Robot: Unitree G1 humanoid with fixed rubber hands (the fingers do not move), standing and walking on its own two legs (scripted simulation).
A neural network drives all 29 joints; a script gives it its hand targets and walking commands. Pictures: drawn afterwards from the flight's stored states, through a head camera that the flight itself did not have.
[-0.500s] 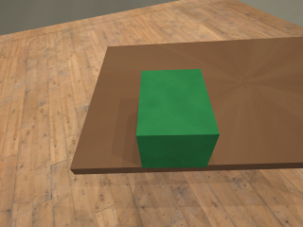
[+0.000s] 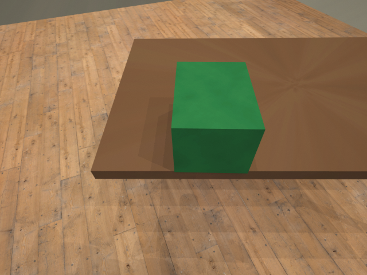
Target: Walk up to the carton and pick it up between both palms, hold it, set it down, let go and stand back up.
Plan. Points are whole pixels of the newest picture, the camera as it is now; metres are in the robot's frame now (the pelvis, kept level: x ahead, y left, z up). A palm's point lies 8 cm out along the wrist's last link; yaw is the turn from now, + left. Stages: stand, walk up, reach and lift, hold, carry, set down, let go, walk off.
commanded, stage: walk up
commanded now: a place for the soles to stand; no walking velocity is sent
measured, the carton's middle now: (210, 115) +0.52 -0.06 +0.04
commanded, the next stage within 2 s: none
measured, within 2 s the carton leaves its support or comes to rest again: neither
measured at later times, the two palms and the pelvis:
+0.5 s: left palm out of the picture -0.06 +0.22 -0.11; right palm out of the picture +0.04 -0.26 -0.13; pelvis +0.00 -0.02 +0.01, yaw +3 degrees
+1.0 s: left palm out of the picture +0.12 +0.20 -0.12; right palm out of the picture +0.06 -0.30 -0.14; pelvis +0.06 -0.05 +0.00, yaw -1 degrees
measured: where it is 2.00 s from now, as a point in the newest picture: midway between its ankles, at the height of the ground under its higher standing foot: outside the picture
